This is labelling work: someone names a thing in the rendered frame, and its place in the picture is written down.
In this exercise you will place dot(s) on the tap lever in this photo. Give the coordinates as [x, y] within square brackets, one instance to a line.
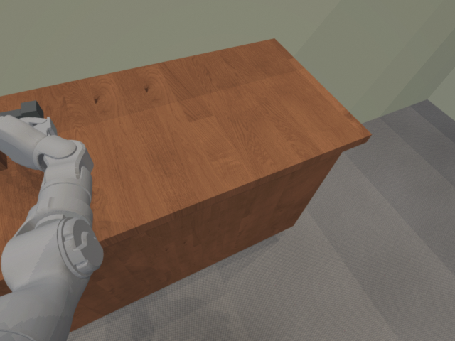
[28, 109]

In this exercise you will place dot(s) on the robot left hand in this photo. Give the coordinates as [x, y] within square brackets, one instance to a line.
[19, 137]

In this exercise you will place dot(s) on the left robot upper arm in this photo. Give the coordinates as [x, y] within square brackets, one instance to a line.
[47, 269]

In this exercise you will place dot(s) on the robot left forearm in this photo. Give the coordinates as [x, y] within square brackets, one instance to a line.
[66, 190]

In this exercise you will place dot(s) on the counter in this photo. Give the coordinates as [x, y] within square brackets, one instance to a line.
[195, 159]

